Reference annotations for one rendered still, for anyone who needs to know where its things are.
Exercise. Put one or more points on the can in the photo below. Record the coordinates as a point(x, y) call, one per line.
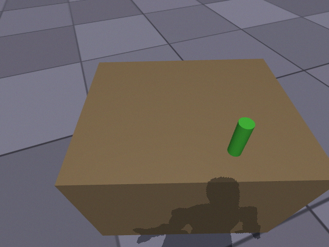
point(240, 136)

